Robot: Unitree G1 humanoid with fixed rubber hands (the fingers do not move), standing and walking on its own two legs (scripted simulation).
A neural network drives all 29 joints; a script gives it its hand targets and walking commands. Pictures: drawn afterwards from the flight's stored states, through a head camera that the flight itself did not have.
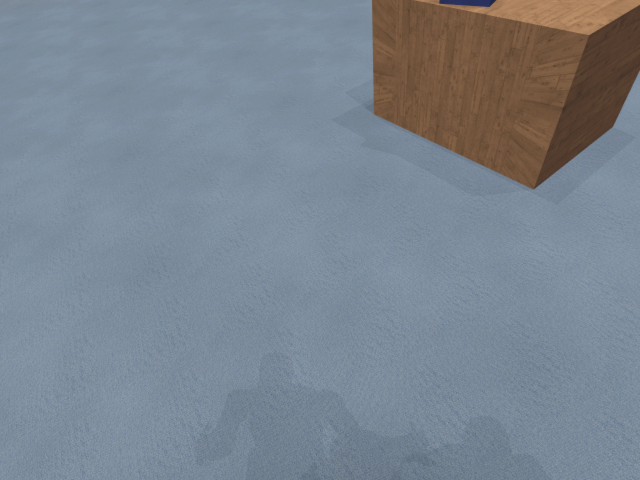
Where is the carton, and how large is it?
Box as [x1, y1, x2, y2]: [439, 0, 495, 6]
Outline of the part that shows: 439,3 489,6 495,0 440,0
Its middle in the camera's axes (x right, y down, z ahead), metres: +0.64 -1.11 +1.57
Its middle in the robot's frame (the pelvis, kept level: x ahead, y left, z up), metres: +1.96 -0.56 +0.04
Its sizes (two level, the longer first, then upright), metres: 0.210 0.200 0.250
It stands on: a pedestal, 0.65 m high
